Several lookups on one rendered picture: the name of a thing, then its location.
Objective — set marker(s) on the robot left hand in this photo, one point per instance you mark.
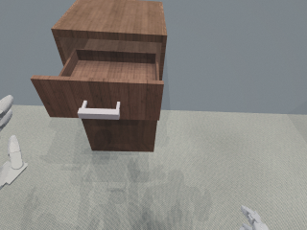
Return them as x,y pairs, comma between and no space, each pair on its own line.
10,170

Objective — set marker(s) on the cabinet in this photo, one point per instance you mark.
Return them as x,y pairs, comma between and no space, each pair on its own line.
115,25

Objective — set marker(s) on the robot right hand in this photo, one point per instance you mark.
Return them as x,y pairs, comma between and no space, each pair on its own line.
254,219

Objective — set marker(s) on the drawer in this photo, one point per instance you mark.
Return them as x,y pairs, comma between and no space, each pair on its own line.
103,78

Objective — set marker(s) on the handle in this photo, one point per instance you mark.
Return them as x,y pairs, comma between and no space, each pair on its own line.
99,113

